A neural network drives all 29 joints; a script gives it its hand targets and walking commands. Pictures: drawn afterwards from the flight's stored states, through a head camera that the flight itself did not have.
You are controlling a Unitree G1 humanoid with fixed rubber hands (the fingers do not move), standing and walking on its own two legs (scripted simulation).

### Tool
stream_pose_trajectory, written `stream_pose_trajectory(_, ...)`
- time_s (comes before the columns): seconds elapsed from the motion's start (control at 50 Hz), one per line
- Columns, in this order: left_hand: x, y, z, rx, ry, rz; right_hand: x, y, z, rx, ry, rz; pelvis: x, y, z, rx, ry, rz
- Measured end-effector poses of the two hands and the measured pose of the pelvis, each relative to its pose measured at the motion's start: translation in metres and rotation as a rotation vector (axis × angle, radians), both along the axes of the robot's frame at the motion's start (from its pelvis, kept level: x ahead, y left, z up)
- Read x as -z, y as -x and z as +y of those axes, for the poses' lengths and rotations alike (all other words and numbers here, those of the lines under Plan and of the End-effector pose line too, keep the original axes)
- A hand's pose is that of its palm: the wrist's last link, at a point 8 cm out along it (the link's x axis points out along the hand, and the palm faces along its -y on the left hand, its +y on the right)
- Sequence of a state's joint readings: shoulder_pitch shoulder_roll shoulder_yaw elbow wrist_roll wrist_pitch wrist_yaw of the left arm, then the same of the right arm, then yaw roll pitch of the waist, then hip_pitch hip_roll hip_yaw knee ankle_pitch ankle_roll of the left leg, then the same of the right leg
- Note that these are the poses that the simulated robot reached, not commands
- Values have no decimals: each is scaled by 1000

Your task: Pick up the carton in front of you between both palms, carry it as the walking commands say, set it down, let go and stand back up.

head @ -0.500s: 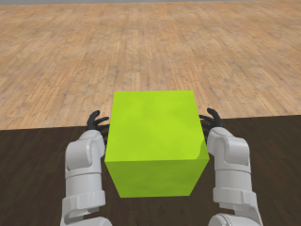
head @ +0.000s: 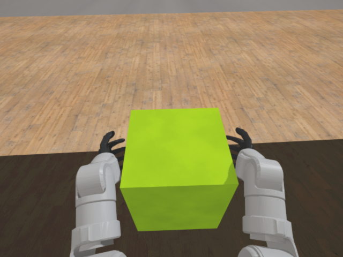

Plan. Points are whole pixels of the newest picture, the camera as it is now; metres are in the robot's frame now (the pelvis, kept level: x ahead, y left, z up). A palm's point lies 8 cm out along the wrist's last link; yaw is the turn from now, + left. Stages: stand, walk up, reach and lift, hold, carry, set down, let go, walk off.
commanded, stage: carry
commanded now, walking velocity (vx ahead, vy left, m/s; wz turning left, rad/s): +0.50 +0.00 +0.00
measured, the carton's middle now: (176, 172) +0.34 +0.00 +0.05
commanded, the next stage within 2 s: none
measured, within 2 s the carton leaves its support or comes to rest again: neither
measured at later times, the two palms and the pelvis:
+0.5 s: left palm (138, 119) +0.54 +0.12 +0.07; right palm (235, 121) +0.52 -0.19 +0.07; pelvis +0.19 -0.02 -0.04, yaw +0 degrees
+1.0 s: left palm (141, 90) +0.79 +0.13 +0.03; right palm (214, 87) +0.81 -0.18 +0.02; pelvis +0.47 -0.04 -0.08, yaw +0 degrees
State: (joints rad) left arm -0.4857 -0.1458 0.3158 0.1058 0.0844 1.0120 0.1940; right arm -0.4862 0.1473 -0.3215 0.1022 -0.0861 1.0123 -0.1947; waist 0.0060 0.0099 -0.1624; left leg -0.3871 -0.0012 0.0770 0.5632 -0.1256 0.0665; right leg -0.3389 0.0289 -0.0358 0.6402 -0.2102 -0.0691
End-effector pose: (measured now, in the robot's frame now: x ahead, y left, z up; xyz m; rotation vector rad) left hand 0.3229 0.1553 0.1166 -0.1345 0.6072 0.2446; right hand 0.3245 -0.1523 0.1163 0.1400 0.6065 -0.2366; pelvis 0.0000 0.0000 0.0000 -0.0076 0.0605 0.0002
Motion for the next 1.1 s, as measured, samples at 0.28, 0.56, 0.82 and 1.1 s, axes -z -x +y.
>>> stream_pose_trajectory(0.28, 31, -96, 5, 24, -5, 37, 33, -83, 4, 19, 10, 36, 20, -82, 11, -1, -4, 36)
stream_pose_trajectory(0.56, 63, -252, -48, 7, -62, -73, 66, -242, -51, 12, -3, -72, 62, -229, -37, -6, -29, 21)
stream_pose_trajectory(0.82, 103, -347, -41, -39, 19, 31, 109, -367, -38, -48, -29, 39, 53, -351, -59, -19, -28, 37)
stream_pose_trajectory(1.1, 111, -550, -13, 2, -27, -94, 108, -556, -18, -1, 73, -98, 116, -544, -23, 10, 1, 4)
